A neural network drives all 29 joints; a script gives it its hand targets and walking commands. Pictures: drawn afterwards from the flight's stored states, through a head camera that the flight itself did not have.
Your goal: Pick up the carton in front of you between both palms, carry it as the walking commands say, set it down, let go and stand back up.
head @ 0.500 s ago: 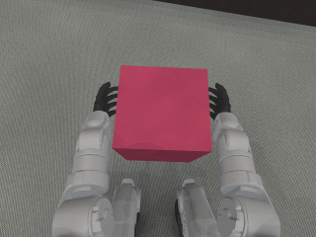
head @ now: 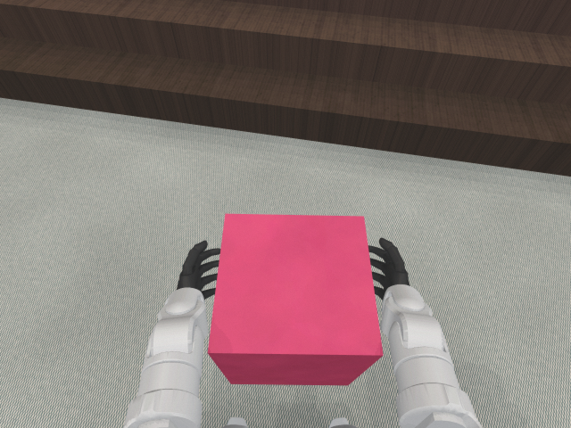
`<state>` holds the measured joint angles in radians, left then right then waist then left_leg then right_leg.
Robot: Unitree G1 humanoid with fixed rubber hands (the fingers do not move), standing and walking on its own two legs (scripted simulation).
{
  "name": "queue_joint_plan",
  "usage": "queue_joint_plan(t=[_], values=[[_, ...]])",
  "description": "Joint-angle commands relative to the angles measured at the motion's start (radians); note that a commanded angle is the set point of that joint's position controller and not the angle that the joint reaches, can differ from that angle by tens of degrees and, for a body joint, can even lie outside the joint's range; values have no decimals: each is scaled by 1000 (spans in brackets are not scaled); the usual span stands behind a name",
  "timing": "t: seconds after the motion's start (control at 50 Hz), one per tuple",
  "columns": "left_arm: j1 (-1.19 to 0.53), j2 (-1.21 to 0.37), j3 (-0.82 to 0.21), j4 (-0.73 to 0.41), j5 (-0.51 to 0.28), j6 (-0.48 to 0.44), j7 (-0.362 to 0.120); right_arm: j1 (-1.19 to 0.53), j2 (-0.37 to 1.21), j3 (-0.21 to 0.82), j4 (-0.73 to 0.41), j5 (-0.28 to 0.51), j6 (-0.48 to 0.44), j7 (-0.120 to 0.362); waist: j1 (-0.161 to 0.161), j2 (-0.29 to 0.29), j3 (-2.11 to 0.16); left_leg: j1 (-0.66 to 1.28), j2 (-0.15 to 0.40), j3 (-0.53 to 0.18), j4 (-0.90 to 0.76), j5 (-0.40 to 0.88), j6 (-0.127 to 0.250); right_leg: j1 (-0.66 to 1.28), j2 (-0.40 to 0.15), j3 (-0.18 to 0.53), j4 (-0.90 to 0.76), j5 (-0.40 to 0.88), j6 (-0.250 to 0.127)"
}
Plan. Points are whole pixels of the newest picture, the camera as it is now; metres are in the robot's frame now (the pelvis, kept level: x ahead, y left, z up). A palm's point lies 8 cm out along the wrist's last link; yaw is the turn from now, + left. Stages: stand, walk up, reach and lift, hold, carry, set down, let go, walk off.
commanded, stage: reach and lift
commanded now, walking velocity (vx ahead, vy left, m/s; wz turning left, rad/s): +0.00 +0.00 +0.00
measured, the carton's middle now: (291, 307) +0.34 +0.00 -0.09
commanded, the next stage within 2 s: hold in 1.38 s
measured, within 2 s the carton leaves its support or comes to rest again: neither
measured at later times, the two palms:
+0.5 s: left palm (167, 281) +0.31 +0.15 +0.09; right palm (424, 275) +0.31 -0.15 +0.09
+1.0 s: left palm (166, 271) +0.31 +0.15 +0.10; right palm (424, 265) +0.32 -0.15 +0.10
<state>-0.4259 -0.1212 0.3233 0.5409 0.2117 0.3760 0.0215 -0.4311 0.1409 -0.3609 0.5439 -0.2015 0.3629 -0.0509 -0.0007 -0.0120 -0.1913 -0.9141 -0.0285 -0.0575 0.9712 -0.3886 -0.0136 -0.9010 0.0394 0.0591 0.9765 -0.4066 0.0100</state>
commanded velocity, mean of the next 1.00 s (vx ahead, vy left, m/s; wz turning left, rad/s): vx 0.00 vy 0.00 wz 0.00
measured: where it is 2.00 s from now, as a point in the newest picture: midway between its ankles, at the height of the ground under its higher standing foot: outside the picture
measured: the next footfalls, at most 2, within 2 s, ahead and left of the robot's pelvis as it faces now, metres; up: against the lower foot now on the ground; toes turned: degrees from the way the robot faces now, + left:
none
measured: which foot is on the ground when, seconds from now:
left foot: down 0.00-1.00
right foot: down 0.00-1.00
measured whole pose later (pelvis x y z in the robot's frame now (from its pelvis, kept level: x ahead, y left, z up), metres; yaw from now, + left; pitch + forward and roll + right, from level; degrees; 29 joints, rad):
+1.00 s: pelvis +0.02 +0.00 +0.07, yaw +0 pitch -4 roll +0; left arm -0.29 -0.16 0.26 0.32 0.30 0.65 -0.03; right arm -0.31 0.16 -0.29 0.34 -0.30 0.63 0.01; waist 0.01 -0.01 0.02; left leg -0.13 -0.02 -0.06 0.40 -0.19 -0.01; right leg -0.12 0.02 0.07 0.40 -0.21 0.01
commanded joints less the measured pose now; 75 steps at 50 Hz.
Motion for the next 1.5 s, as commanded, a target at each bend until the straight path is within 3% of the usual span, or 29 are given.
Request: queue_joint_plan(t=[0.0, 0.26, 0.44, 0.64, 1.06, 1.34, 1.48], values=[[-482, -1020, -585, -1, -142, -2, -232, -455, 1043, 607, 39, 134, 17, 252, 6, 12, -440, 415, -96, -19, -190, 297, 19, 343, 89, 23, -205, 298, -9], [-328, -1002, -666, -169, -174, 145, -251, -294, 1027, 680, -114, 160, 162, 275, 4, 7, -189, 753, -68, -23, -474, 399, 13, 671, 55, 28, -493, 403, -3], [-353, -955, -521, -117, -106, 221, -268, -332, 962, 543, -69, 97, 232, 299, 10, 10, 55, 776, -55, -10, -582, 188, 21, 682, 42, 19, -599, 184, -16], [-466, -989, -550, -145, -118, 206, -279, -448, 989, 569, -104, 105, 218, 312, 7, 8, -52, 829, -55, -5, -579, 199, 21, 735, 44, 5, -596, 194, -17], [-285, -953, -597, -281, -148, 252, -258, -266, 944, 618, -242, 136, 264, 294, 7, 12, -54, 923, -63, -15, -625, 429, 8, 841, 56, 15, -640, 420, -4], [-269, -930, -618, -340, -164, 284, -255, -246, 935, 641, -298, 155, 297, 284, 7, 8, -23, 927, -65, -16, -637, 412, 9, 858, 53, 20, -652, 418, 1], [-242, -917, -685, -436, -205, 335, -242, -218, 913, 699, -394, 190, 350, 273, 0, 10, -43, 963, -65, -21, -654, 454, 3, 898, 53, 23, -671, 466, 3]])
